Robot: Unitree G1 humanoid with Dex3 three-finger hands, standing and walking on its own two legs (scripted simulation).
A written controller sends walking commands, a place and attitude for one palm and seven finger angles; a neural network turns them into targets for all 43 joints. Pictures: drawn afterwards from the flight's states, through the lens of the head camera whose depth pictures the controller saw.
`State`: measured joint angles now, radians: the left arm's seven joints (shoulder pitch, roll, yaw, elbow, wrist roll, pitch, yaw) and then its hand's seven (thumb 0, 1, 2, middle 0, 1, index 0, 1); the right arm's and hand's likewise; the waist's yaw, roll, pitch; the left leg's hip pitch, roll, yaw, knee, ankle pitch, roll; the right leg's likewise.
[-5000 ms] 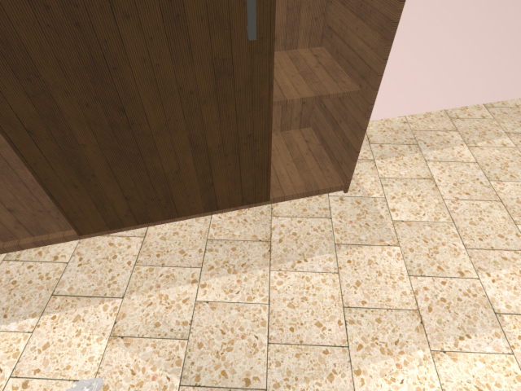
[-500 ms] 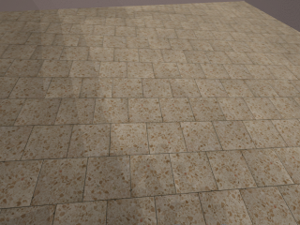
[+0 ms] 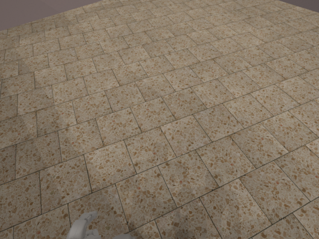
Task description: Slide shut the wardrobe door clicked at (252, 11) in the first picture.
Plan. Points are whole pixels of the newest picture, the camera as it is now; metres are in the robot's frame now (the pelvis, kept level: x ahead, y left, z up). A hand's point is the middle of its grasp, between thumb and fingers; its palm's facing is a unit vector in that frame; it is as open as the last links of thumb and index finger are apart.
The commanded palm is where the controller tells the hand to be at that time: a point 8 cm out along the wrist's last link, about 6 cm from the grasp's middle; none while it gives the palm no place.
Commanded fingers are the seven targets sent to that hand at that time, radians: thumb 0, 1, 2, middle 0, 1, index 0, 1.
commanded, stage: turn to face it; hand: left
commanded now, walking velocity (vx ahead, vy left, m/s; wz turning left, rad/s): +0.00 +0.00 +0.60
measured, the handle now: out of the picture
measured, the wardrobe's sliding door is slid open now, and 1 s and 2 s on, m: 0.41 0.41 0.41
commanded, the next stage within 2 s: none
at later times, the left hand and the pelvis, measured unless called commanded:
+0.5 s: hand out of the picture +0.02 +0.27 -0.16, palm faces +0.31 -0.91 -0.26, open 7.4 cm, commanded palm none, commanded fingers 0.00 0.90 0.90 -0.20 -0.30 -0.20 -0.30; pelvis +0.02 +0.04 +0.01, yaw +15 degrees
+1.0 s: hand out of the picture -0.03 +0.15 -0.13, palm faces +0.57 -0.77 -0.28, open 7.4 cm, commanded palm none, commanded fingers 0.00 0.90 0.90 -0.20 -0.30 -0.20 -0.30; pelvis +0.02 -0.05 +0.02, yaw +36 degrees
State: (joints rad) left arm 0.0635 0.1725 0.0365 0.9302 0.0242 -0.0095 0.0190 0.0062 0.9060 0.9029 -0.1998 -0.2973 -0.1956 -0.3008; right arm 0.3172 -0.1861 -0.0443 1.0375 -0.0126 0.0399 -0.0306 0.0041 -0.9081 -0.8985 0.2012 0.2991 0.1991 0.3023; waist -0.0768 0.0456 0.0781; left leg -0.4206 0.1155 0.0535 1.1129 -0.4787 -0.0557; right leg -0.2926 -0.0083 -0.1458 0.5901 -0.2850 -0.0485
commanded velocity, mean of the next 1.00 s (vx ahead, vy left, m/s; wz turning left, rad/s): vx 0.00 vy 0.00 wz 0.60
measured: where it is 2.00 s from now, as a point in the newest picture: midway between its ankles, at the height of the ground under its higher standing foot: outside the picture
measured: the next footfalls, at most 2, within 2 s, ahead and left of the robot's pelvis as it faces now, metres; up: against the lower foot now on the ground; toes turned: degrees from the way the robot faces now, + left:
left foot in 0.22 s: +0.08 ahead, +0.13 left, +0.00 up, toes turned +18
right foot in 0.76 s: +0.10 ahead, -0.12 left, +0.00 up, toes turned +25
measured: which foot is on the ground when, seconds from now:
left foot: up 0.00-0.20, down 0.22-0.76, up 0.78-1.00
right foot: down 0.00-0.22, up 0.24-0.74, down 0.76-1.00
